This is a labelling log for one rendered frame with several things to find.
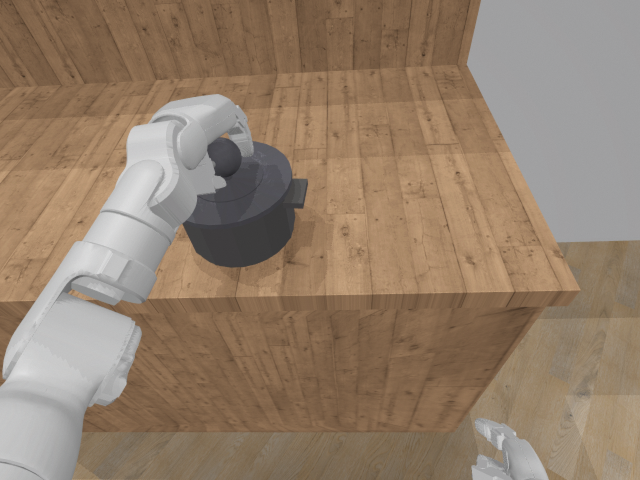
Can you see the knob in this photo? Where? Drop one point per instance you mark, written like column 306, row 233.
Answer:
column 226, row 155

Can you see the table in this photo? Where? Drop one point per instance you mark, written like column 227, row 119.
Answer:
column 417, row 265

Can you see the lid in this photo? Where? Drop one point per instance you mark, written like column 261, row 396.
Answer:
column 260, row 184

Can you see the robot left hand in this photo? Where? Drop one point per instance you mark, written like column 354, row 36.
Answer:
column 217, row 115

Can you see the left robot upper arm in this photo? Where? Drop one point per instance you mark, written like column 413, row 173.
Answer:
column 80, row 354

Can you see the robot right hand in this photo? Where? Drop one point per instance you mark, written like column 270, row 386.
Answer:
column 520, row 460

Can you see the left robot forearm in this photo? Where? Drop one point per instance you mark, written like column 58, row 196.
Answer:
column 120, row 253

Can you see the pot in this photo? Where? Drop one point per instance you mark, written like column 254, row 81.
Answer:
column 254, row 242

